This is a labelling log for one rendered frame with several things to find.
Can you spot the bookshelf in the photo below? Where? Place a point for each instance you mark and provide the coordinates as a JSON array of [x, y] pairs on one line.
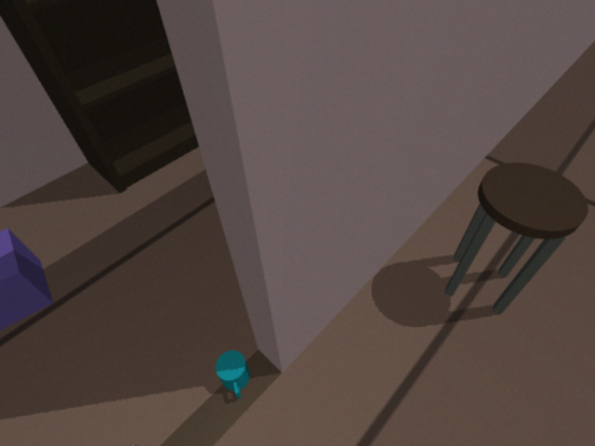
[[108, 68]]

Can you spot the stool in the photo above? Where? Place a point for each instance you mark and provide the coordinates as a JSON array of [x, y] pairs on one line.
[[530, 200]]

